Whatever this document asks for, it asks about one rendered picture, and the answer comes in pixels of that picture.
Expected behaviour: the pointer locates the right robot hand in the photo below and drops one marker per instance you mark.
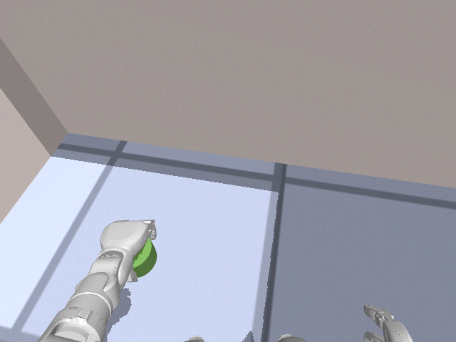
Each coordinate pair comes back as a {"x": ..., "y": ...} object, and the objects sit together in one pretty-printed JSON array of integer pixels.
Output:
[{"x": 393, "y": 331}]

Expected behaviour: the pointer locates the left robot hand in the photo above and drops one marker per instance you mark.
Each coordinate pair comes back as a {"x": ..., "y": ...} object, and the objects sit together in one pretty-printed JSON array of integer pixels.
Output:
[{"x": 130, "y": 235}]

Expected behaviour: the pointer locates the left robot arm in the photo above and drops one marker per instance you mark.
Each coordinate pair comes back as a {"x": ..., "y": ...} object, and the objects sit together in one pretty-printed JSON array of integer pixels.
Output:
[{"x": 89, "y": 309}]

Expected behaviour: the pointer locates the tin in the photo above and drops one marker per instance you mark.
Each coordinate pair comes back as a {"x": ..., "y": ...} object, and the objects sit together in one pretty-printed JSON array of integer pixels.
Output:
[{"x": 145, "y": 259}]

